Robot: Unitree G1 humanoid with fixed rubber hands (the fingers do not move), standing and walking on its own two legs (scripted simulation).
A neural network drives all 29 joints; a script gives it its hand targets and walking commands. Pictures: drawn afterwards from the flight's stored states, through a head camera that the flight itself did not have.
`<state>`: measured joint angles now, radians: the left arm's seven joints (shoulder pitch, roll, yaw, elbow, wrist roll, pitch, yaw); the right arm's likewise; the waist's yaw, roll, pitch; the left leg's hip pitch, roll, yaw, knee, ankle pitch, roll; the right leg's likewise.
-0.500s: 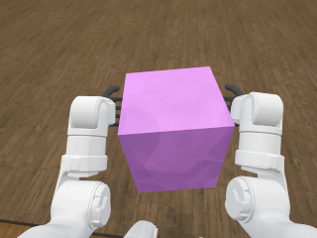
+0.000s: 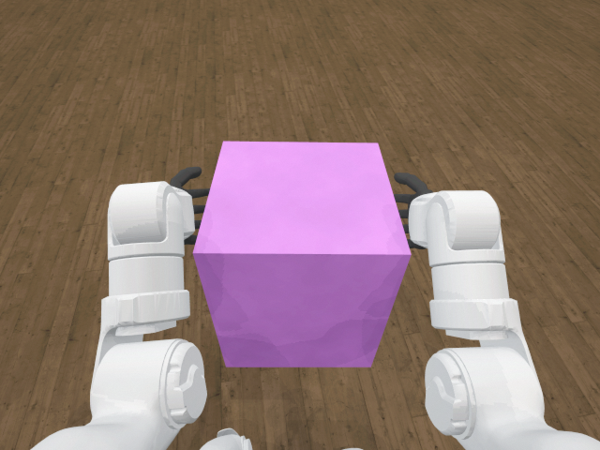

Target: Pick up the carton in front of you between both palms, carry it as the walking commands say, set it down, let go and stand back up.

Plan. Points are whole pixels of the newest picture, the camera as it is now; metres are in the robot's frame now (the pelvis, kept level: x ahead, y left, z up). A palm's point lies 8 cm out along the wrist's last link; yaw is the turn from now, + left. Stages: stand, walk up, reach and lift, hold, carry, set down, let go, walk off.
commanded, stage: carry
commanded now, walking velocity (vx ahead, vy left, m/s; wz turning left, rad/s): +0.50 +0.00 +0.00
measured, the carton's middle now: (299, 258) +0.37 -0.03 +0.06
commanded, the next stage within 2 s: none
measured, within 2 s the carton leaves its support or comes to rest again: neither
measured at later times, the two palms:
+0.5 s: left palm (174, 66) +0.60 +0.13 +0.22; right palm (374, 59) +0.62 -0.17 +0.22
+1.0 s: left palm (172, 45) +0.84 +0.18 +0.15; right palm (321, 42) +0.83 -0.12 +0.16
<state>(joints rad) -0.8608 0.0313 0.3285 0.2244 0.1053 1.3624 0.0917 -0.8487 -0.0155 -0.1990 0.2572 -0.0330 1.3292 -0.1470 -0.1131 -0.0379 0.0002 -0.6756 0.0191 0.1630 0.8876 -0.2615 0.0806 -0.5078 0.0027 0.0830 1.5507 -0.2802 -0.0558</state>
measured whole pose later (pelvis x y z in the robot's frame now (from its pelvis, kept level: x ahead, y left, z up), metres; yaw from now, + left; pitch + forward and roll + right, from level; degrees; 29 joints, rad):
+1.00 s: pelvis +0.51 +0.03 +0.07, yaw -1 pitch +6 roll -2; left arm -0.50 -0.07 0.20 -0.03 0.08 1.22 0.12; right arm -0.46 0.12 -0.24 -0.08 -0.11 1.22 -0.12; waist 0.01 0.00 -0.04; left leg -0.25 0.05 0.16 0.34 -0.19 0.04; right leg -0.55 -0.06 -0.09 0.77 -0.32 0.04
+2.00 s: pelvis +1.14 +0.05 +0.06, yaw +0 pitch +4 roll +0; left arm -0.15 -0.13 0.10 -0.36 0.13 1.24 0.09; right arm -0.15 0.13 -0.10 -0.34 -0.11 1.22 -0.09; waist -0.02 -0.01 -0.15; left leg 0.01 0.04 0.21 0.23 -0.30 -0.01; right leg -0.56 -0.10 -0.16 0.53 -0.04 0.01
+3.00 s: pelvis +1.78 +0.06 +0.06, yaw +0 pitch +2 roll +0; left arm -0.18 -0.14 0.10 -0.39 0.12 1.22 0.10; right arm -0.17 0.14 -0.11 -0.38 -0.12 1.21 -0.08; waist 0.01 -0.01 -0.07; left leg -0.05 0.04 0.20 0.42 -0.39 0.00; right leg -0.42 -0.04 -0.20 0.41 0.07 0.00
